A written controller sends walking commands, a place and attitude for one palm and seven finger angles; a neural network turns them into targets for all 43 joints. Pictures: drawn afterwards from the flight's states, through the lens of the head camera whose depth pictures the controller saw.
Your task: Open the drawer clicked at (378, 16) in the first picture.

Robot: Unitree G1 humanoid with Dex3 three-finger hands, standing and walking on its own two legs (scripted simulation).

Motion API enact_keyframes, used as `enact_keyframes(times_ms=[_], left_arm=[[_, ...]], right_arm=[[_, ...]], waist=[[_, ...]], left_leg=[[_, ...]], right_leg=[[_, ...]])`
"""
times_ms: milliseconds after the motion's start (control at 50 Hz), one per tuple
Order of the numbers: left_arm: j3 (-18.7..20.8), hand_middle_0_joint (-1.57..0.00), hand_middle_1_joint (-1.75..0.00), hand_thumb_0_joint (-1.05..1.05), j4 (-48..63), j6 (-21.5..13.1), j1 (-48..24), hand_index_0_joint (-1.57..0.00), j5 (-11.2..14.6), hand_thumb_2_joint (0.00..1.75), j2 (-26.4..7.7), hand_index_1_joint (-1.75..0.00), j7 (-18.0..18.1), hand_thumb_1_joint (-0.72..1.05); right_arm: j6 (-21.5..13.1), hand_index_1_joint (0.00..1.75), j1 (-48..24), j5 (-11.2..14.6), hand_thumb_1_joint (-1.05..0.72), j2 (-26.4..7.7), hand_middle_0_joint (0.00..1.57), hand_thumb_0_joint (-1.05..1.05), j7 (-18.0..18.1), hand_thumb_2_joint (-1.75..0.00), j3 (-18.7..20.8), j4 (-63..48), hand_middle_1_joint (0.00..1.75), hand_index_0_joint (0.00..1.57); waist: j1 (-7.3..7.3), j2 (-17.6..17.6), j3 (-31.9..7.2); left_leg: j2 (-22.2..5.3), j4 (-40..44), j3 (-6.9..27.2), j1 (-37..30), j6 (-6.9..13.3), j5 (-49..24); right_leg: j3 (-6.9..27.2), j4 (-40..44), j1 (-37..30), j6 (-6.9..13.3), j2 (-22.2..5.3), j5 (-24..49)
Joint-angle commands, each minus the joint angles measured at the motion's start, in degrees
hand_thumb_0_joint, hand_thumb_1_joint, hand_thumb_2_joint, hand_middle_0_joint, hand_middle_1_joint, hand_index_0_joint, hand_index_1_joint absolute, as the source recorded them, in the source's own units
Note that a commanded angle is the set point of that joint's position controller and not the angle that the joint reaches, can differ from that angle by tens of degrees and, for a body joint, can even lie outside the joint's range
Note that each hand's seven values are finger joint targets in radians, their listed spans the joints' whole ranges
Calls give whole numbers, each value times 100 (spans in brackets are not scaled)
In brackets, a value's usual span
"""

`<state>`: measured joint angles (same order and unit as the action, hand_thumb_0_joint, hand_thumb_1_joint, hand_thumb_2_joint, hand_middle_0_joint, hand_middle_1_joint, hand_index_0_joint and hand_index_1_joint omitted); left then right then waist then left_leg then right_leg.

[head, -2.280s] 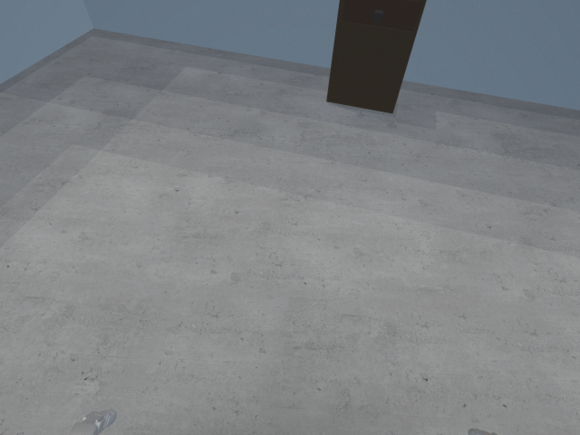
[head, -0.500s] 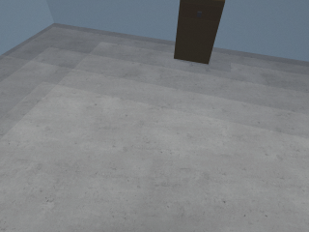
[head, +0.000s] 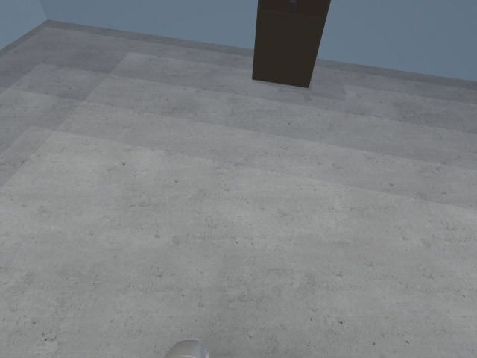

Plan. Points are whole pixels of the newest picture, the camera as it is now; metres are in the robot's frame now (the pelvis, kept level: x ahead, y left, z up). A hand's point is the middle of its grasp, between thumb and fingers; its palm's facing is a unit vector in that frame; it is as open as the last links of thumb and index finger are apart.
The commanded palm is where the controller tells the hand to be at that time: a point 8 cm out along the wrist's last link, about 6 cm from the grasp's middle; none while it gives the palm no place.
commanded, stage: walk to a spot facing it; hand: left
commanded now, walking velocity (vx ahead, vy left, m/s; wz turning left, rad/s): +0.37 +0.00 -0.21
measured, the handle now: (292, 3) +2.02 -0.11 -0.20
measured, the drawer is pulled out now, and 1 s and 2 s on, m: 0.00 0.00 0.00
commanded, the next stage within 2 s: none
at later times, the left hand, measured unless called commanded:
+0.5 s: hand (153, 256) +0.33 +0.23 -0.16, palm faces -0.12 -0.98 -0.17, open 7.3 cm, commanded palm none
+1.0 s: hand (185, 207) +0.48 +0.19 -0.17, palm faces -0.13 -0.97 -0.21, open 7.2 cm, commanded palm none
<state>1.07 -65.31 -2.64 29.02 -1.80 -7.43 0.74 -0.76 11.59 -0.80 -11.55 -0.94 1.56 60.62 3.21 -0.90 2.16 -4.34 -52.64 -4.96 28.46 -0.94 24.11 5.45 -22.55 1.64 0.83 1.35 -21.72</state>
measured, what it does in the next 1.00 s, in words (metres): walks ahead: left foot, then right foot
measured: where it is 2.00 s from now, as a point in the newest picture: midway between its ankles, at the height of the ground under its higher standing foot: (265, 209)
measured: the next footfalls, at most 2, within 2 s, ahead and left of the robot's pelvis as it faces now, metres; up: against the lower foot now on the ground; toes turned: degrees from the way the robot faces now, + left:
left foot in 0.12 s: +0.19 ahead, +0.14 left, +0.00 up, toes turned +6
right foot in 0.70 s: +0.42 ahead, -0.11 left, +0.00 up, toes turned -19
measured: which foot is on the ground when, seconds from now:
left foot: up 0.00-0.10, down 0.12-0.70, up 0.72-1.00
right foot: down 0.00-0.12, up 0.14-0.68, down 0.70-1.00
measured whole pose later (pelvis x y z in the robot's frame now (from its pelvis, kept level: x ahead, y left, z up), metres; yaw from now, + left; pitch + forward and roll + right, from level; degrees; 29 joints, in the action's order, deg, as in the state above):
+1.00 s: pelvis +0.43 +0.01 +0.00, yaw -10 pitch +0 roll -2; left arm 3.4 -62.9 -3.6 16.5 -1.4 -10.7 0.6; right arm -1.7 13.3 -1.5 -10.6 -0.3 3.7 59.9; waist -0.8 1.6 1.4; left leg -10.1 -47.4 -5.3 29.9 -1.8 13.2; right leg -9.3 -23.3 7.3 0.6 -0.4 -15.5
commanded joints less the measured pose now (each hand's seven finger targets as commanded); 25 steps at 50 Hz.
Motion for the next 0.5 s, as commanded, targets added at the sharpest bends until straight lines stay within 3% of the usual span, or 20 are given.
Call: enact_keyframes(times_ms=[0, 20, 40, 60, 80, 100, 120, 140, 160, 180, 200, 220, 260, 320, 400, 480], left_arm=[[258, -20, -30, 0, 226, -140, -110, -20, 15, 90, -1130, -30, 75, 90], [281, -20, -30, 0, 228, -146, -186, -20, 36, 90, -1162, -30, 72, 90], [309, -20, -30, 0, 212, -155, -273, -20, 66, 90, -1184, -30, 71, 90], [309, -20, -30, 0, 203, -157, -243, -20, 85, 90, -1121, -30, 68, 90], [299, -20, -30, 0, 227, -162, -145, -20, 112, 90, -939, -30, 41, 90], [285, -20, -30, 0, 289, -121, 172, -20, 150, 90, -569, -30, -8, 90], [247, -20, -30, 0, 442, -120, 87, -20, 126, 90, -509, -30, 7, 90], [249, -20, -30, 0, 418, -85, -146, -20, 69, 90, -599, -30, 35, 90], [253, -20, -30, 0, 461, -60, -523, -20, 40, 90, -510, -30, -16, 90], [281, -20, -30, 0, 471, -16, -611, -20, 3, 90, -471, -30, -85, 90], [269, -20, -30, 0, 439, 34, -561, -20, -14, 90, -419, -30, -130, 90], [269, -20, -30, 0, 427, 105, -477, -20, -33, 90, -303, -30, -140, 90], [280, -20, -30, 0, 477, 212, -378, -20, -28, 90, -267, -30, -150, 90], [327, -20, -30, 0, 721, 262, -814, -20, -45, 90, -331, -30, -193, 90], [306, -20, -30, 0, 1052, 250, -1711, -20, -35, 90, -430, -30, -248, 90], [227, -20, -30, 0, 1298, 195, -2566, -20, -9, 90, -374, -30, -260, 90]], right_arm=[[-254, 30, -660, 53, -90, -177, 20, 0, -72, -90, 98, -694, 30, 20], [-273, 30, -426, 60, -90, -221, 20, 0, -50, -90, 113, -642, 30, 20], [-296, 30, 31, 49, -90, -297, 20, 0, -4, -90, 146, -485, 30, 20], [-323, 30, 729, 26, -90, -438, 20, 0, 64, -90, 193, -237, 30, 20], [-347, 30, 1540, -10, -90, -801, 20, 0, 148, -90, 299, 10, 30, 20], [-366, 30, 2207, -95, -90, -1438, 20, 0, 177, -90, 470, 133, 30, 20], [-302, 30, 2136, -57, -90, -1540, 20, 0, 180, -90, 443, 89, 30, 20], [-279, 30, 1470, -40, -90, -1213, 20, 0, 191, -90, 387, -33, 30, 20], [-305, 30, 990, -23, -90, -843, 20, 0, 193, -90, 310, -156, 30, 20], [-335, 30, 708, -46, -90, -546, 20, 0, 186, -90, 213, -233, 30, 20], [-397, 30, 635, -43, -90, -363, 20, 0, 194, -90, 155, -183, 30, 20], [-431, 30, 663, -51, -90, -280, 20, 0, 195, -90, 140, -142, 30, 20], [-467, 30, 625, -28, -90, -239, 20, 0, 204, -90, 145, -120, 30, 20], [-517, 30, 841, -28, -90, -222, 20, 0, 212, -90, 187, -85, 30, 20], [-533, 30, 1242, -24, -90, -312, 20, 0, 224, -90, 210, 86, 30, 20], [-496, 30, 1745, -66, -90, -376, 20, 0, 232, -90, 197, 304, 30, 20]], waist=[[-279, -841, 469], [-412, -844, 428], [-639, -661, 250], [-896, -394, -150], [-1180, 257, -753], [-1241, 1833, -1352], [-1062, 1891, -1216], [-890, 1267, -636], [-750, 926, 88], [-544, 564, 446], [-392, 385, 539], [-288, 485, 518], [-146, 704, 403], [-146, 529, 507], [-339, 389, 575], [-629, 468, 620]], left_leg=[[89, 1038, -217, -424, 33, -906], [195, 1301, -310, -931, 55, -1144], [319, 1654, -387, -1646, 89, -1481], [321, 1975, -288, -2515, 142, -1632], [-173, 2101, 227, -3667, 247, -1564], [-1787, 2796, 2383, -4417, 679, -1096], [-2387, 3809, 3537, -3971, 956, -337], [-2337, 4148, 3242, -3117, 924, 606], [-2075, 4226, 2753, -2245, 892, 531], [-1826, 4236, 2163, -1669, 823, 267], [-1693, 4236, 1672, -1382, 764, -139], [-1500, 4242, 1217, -1190, 665, -444], [-1336, 4353, 681, -1110, 722, -574], [-1293, 4541, 467, -1384, 848, -989], [-1295, 4494, 297, -2288, 949, -1753], [-1272, 4230, -57, -2930, 887, -2886]], right_leg=[[759, 831, 787, 769, -1116, 2470], [610, 664, 973, 692, -1028, 2696], [446, 220, 1127, 606, -905, 3063], [301, -687, 1223, 509, -729, 3447], [125, -1906, 1693, 387, -499, 2930], [-506, -3897, 2637, 138, 156, -172], [-215, -4981, 3122, 181, 184, -1091], [-79, -5398, 3189, 214, -214, -673], [-213, -5427, 3356, 191, -490, -141], [-260, -5339, 3271, 156, -631, 165], [-312, -5191, 3093, 108, -714, 302], [-347, -5071, 2933, 71, -707, 453], [-418, -4887, 2959, 7, -747, 748], [-431, -4540, 3467, -115, -859, 1253], [-639, -3422, 3935, -202, -936, 1479], [-1060, -2131, 3733, -129, -815, 1381]])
